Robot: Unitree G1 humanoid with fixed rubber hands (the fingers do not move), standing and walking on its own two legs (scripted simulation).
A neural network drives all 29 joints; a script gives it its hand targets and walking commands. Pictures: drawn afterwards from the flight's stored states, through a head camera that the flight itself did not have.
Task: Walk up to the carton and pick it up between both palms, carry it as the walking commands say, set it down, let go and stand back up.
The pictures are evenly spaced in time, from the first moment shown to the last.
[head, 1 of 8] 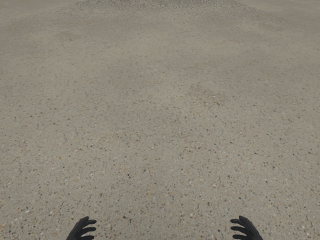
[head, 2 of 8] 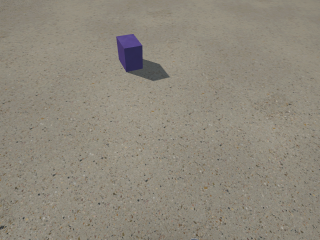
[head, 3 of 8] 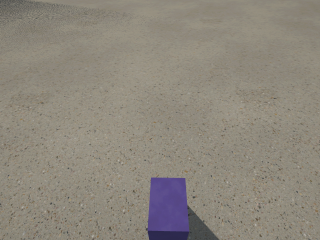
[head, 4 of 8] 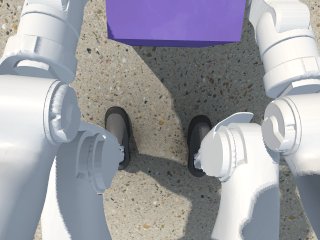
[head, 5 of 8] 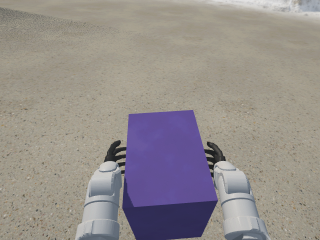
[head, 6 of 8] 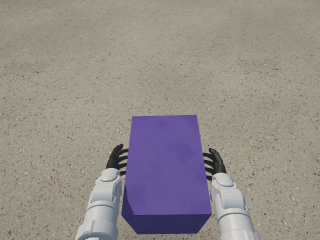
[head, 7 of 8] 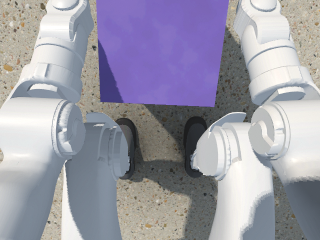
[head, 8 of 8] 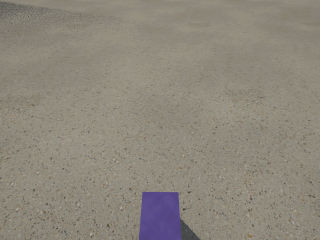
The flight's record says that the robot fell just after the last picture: no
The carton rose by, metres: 0.67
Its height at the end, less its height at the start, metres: +0.00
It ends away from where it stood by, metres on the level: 0.12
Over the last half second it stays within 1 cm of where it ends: yes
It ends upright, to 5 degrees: yes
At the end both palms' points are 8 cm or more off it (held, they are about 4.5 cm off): yes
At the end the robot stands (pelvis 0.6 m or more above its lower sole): yes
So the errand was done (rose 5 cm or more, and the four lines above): yes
